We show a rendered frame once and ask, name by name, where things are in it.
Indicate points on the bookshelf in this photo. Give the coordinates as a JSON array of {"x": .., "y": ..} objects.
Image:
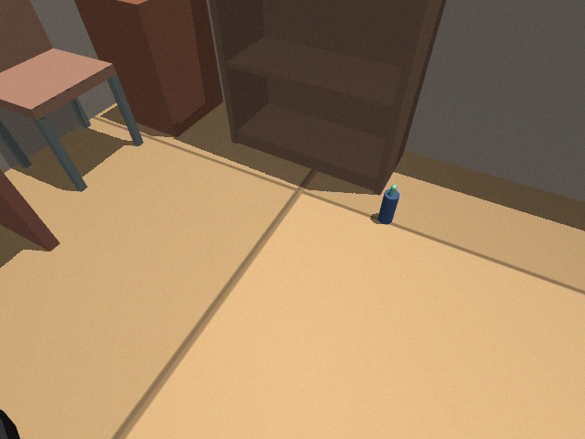
[{"x": 331, "y": 85}]

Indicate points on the chair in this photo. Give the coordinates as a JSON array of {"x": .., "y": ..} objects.
[{"x": 36, "y": 79}]

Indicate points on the bottle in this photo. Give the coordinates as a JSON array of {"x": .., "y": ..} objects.
[{"x": 388, "y": 206}]

